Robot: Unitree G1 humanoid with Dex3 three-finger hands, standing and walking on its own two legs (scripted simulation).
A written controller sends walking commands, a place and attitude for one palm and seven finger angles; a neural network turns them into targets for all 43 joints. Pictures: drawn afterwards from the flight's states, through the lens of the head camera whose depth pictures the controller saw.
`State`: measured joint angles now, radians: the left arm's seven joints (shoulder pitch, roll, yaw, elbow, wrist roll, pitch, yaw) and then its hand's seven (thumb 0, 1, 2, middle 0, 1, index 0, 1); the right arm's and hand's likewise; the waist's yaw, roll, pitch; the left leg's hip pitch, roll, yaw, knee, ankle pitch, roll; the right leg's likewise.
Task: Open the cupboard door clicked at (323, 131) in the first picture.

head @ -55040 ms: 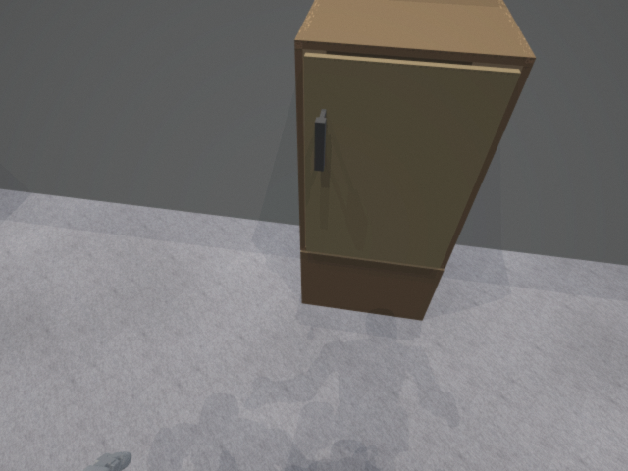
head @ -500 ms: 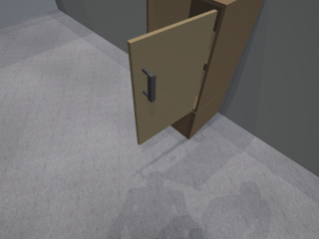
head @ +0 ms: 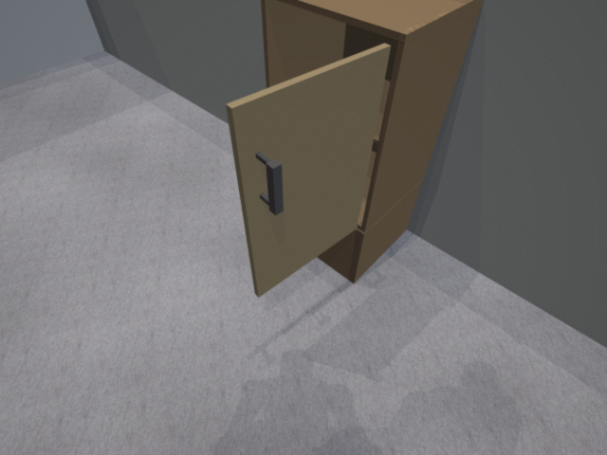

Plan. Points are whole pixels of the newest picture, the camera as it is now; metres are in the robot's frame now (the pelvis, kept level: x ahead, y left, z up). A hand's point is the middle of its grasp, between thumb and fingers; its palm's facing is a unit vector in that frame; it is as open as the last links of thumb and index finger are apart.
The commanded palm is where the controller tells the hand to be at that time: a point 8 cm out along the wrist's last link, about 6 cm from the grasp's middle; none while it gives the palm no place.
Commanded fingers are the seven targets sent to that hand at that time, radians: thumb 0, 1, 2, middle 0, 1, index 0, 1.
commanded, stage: let the arm hang, fingers relaxed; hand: left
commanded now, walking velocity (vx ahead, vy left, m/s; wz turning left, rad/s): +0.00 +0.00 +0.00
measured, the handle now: (268, 183) +0.61 +0.10 -0.01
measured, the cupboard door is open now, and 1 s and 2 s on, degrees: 84 84 84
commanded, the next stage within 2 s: look to check the result in 0.10 s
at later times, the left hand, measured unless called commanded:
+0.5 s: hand out of the picture +0.01 +0.18 -0.17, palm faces +0.02 -0.98 -0.21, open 7.4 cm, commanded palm none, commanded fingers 0.00 0.90 0.90 -0.20 -0.30 -0.20 -0.30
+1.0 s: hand out of the picture +0.05 +0.18 -0.17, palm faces +0.01 -0.97 -0.23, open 7.4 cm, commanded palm none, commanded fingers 0.00 0.90 0.90 -0.20 -0.30 -0.20 -0.30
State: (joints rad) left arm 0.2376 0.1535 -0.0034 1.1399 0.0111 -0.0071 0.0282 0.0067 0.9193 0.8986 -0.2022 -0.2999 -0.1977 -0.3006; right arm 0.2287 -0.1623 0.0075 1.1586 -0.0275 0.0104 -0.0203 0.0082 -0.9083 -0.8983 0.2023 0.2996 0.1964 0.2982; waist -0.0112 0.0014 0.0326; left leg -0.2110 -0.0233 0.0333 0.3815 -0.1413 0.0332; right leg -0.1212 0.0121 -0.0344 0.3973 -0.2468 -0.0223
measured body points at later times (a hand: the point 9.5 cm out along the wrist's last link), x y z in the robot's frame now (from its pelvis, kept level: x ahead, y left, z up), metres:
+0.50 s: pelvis +0.02 +0.00 +0.00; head +0.04 -0.01 +0.45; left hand +0.01 +0.23 -0.16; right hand +0.03 -0.23 -0.16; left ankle +0.04 +0.10 -0.74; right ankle -0.02 -0.10 -0.74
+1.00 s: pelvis +0.03 -0.01 +0.00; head +0.04 -0.01 +0.45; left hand +0.05 +0.23 -0.15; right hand +0.06 -0.25 -0.16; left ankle +0.04 +0.10 -0.74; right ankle -0.02 -0.10 -0.74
